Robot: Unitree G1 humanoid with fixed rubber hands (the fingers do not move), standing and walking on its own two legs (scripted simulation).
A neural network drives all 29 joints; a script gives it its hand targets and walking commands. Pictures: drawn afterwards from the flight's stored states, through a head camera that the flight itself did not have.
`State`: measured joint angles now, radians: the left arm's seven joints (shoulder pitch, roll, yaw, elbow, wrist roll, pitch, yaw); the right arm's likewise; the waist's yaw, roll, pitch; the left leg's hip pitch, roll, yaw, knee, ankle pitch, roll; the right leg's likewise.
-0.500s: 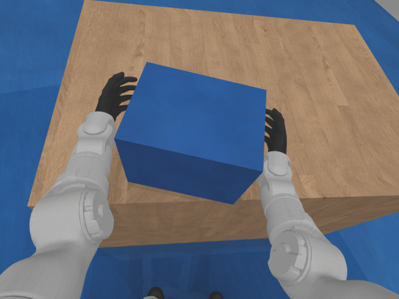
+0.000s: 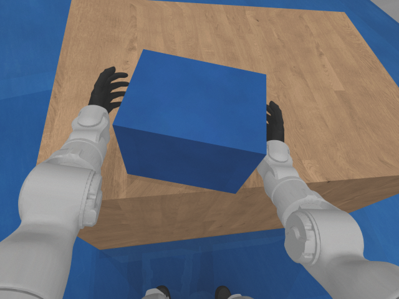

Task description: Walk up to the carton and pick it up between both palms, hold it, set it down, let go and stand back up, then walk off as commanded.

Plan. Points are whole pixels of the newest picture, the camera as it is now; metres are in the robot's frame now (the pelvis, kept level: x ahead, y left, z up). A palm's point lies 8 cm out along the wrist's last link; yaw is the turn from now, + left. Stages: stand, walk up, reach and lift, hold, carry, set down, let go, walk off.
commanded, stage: set down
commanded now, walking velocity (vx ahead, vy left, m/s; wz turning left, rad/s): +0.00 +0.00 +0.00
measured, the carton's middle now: (192, 126) +0.46 -0.01 +0.02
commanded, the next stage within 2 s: none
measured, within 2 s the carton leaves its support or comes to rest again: neither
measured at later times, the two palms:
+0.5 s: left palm (87, 126) +0.44 +0.20 +0.04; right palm (277, 145) +0.38 -0.17 +0.05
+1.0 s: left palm (66, 153) +0.38 +0.23 +0.05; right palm (291, 171) +0.32 -0.18 +0.06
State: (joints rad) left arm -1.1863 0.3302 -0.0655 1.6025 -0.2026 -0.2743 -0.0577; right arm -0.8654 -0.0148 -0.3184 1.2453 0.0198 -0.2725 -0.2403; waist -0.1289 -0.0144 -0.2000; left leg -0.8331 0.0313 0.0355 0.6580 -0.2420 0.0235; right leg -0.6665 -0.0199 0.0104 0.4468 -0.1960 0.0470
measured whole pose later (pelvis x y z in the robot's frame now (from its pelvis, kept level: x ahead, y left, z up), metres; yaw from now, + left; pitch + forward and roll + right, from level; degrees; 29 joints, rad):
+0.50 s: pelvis -0.02 +0.00 +0.00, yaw +0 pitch +21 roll -5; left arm -1.07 0.37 -0.09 1.58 -0.21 -0.28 -0.10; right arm -0.84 -0.04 -0.15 1.25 0.13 -0.32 -0.25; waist -0.13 0.00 -0.20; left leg -0.81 0.03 0.04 0.66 -0.22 0.02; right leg -0.65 -0.02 0.01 0.45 -0.17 0.05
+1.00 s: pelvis -0.04 +0.00 +0.00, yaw +1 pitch +11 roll -5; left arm -0.87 0.40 -0.09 1.48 -0.30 -0.26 -0.14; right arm -0.69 -0.04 -0.07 1.19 0.21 -0.25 -0.29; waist -0.13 0.00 -0.16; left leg -0.65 0.03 0.04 0.66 -0.23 0.04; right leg -0.48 -0.02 0.01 0.45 -0.18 0.05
